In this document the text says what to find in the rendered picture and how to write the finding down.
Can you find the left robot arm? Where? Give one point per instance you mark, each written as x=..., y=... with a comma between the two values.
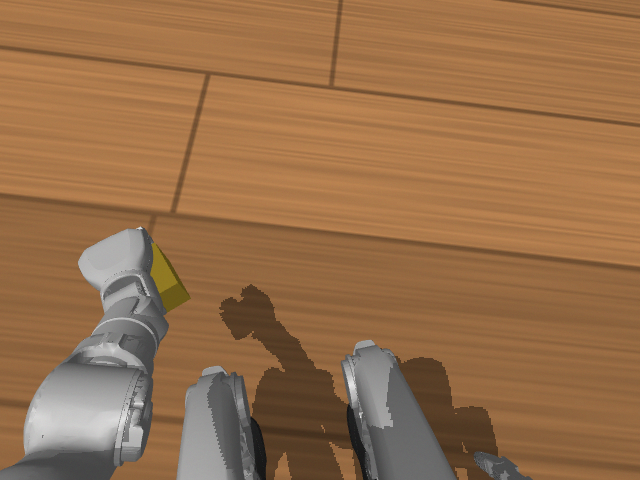
x=94, y=410

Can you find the left robot foot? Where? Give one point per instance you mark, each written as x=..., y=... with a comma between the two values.
x=259, y=450

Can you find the right robot hand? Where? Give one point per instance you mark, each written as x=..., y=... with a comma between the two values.
x=498, y=468

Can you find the right robot foot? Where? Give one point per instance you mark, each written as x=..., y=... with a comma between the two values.
x=357, y=444

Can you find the left robot hand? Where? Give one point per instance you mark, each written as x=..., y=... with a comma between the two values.
x=129, y=249

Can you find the small box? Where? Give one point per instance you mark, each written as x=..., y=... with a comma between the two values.
x=169, y=285

